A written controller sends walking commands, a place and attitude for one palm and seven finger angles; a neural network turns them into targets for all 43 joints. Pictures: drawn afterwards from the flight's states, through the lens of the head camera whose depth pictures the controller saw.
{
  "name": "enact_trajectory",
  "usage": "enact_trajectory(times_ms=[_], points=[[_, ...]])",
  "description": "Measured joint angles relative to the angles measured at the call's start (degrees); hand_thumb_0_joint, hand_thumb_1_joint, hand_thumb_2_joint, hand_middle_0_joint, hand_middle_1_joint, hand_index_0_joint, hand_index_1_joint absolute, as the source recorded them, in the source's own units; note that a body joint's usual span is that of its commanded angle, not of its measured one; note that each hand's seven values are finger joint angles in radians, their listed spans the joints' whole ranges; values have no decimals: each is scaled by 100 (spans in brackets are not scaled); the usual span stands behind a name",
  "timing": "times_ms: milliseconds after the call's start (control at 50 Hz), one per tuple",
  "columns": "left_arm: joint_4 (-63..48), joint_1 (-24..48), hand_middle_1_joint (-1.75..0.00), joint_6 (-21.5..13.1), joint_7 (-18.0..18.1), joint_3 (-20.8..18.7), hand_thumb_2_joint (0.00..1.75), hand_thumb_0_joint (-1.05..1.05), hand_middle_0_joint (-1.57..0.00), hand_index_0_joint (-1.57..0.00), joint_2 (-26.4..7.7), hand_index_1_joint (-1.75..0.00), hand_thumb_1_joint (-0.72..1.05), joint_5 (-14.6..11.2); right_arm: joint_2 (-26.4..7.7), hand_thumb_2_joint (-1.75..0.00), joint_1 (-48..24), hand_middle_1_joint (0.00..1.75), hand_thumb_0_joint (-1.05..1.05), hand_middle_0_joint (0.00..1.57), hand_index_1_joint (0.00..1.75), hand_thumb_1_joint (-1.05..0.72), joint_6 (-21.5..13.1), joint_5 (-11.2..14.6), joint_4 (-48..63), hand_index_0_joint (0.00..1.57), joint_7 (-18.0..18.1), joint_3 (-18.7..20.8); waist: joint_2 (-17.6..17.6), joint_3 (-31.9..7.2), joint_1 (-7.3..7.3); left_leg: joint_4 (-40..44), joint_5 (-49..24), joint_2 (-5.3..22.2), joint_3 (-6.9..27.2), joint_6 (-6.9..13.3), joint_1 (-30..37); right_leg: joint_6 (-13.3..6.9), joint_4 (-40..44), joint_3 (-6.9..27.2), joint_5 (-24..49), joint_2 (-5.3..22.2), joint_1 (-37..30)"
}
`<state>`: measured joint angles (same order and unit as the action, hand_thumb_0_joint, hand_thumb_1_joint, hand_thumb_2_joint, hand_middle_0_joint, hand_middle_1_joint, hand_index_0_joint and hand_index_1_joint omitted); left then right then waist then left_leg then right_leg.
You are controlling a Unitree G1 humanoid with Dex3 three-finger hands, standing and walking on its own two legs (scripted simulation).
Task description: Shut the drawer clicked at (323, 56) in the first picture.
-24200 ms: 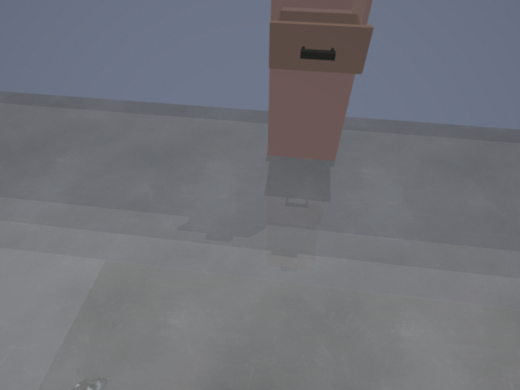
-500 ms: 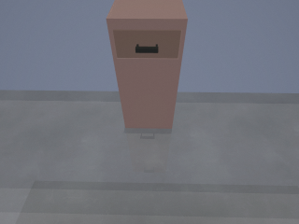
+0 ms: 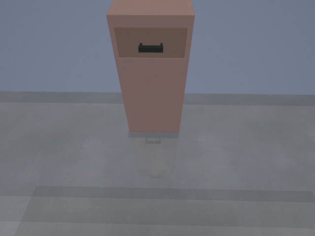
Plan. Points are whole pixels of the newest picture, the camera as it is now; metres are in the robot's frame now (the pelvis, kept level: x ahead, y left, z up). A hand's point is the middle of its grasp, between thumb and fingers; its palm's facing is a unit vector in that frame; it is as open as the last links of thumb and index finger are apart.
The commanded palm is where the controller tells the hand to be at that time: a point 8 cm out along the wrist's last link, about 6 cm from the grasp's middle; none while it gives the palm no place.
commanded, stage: look to check the result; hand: left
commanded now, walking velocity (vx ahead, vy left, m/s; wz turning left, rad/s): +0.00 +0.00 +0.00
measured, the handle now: (151, 46) +0.94 +0.08 -0.01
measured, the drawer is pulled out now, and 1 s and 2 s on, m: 0.00 0.00 0.00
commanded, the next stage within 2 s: stand and wait in 0.22 s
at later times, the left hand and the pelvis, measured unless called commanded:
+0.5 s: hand out of the picture +0.01 +0.16 -0.17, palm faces +0.04 -0.98 -0.21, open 7.3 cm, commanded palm none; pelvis +0.01 -0.01 +0.00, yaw +0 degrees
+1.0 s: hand out of the picture +0.03 +0.18 -0.17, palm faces +0.02 -0.97 -0.24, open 7.3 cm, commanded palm none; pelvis +0.02 -0.02 +0.00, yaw +0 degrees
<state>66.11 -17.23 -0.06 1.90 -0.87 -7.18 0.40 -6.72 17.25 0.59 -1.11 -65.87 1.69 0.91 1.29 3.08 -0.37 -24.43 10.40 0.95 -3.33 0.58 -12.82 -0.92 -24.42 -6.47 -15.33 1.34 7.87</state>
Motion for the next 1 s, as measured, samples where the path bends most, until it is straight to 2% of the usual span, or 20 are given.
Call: enact_trajectory(times_ms=[1000], points=[[-42, 489, -30, -65, -77, -13, 90, 0, -20, -21, -404, -30, 91, 1, -488, -90, -521, 30, 0, 20, 30, -91, -6, 1, 18, 19, -19, -1, -1, 15, 10, 292, -24, 127, 38, -156, 286, -119, 414, -27, 70, -161, -336]])
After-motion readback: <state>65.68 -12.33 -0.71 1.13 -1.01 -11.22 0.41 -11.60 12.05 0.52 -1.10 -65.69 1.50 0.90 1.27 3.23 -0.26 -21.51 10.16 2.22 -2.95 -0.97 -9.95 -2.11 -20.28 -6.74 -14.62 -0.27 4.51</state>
